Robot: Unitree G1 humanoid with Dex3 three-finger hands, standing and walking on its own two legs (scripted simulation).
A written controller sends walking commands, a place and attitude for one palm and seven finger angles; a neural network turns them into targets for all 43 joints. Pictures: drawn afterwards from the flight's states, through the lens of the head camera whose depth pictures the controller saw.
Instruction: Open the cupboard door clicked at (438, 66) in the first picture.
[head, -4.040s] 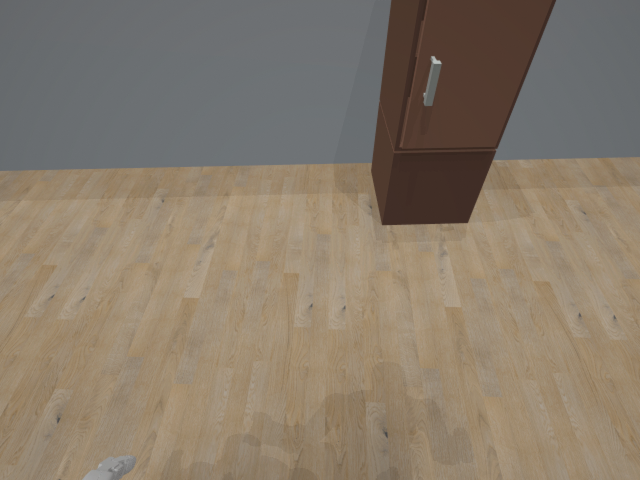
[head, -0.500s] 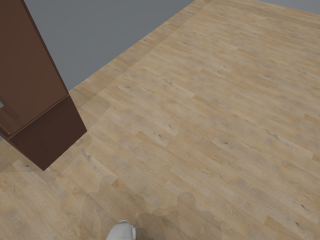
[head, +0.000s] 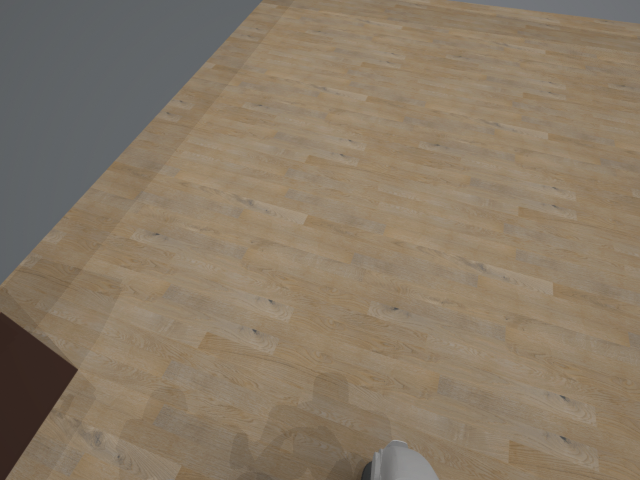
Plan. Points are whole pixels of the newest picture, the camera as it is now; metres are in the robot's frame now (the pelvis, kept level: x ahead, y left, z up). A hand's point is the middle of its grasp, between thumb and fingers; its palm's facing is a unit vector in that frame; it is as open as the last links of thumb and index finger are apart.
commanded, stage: walk to a spot facing it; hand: left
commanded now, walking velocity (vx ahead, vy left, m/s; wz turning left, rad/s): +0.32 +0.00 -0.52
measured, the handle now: out of the picture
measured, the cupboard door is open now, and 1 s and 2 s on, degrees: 0 0 0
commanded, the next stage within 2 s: turn to face it in 0.16 s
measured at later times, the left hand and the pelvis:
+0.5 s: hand (231, 402) +0.26 +0.15 -0.18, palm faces -0.01 -0.99 -0.16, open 7.3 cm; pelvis +0.20 -0.02 +0.00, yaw -3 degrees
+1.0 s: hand (209, 358) +0.32 +0.19 -0.15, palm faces +0.20 -0.94 -0.26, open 7.4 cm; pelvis +0.23 -0.03 +0.00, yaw +11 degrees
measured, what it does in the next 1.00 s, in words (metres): walks ahead: right foot, then left foot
